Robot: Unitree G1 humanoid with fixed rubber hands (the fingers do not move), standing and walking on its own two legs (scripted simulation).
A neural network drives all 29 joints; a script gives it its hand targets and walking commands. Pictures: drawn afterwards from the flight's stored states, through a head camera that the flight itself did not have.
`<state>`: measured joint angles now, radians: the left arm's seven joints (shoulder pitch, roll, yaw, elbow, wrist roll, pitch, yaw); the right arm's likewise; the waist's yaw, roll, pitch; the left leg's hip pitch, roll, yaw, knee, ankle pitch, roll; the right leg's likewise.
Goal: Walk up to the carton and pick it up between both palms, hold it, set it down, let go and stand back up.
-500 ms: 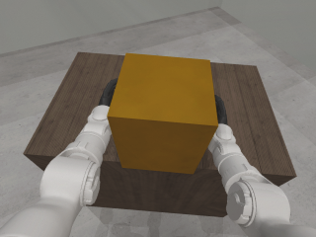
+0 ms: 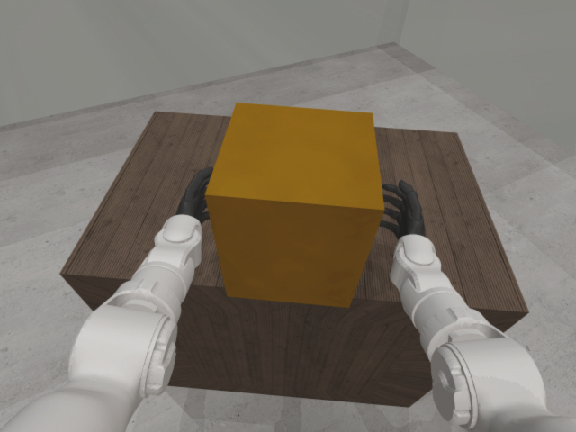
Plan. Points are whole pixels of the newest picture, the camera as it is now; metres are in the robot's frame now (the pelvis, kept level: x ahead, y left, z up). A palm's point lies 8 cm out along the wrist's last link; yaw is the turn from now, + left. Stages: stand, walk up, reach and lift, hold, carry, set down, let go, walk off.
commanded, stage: set down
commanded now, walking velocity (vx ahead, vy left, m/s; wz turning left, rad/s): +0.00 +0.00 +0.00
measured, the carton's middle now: (295, 210) +0.45 -0.01 +0.05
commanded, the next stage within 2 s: none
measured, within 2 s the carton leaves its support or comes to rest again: neither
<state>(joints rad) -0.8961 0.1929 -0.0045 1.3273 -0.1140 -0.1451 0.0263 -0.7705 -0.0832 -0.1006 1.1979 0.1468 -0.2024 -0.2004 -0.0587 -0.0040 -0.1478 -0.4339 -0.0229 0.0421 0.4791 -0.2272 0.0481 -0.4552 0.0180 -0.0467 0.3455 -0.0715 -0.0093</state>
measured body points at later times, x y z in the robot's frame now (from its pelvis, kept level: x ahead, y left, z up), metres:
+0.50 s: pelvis -0.02 -0.01 +0.00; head -0.02 +0.01 +0.45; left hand +0.37 +0.18 +0.06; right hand +0.33 -0.18 +0.06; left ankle +0.00 +0.08 -0.74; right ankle +0.05 -0.12 -0.74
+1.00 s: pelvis +0.00 +0.00 +0.00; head -0.02 +0.02 +0.45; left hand +0.29 +0.19 +0.05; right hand +0.25 -0.20 +0.06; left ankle +0.00 +0.08 -0.74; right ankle +0.05 -0.12 -0.74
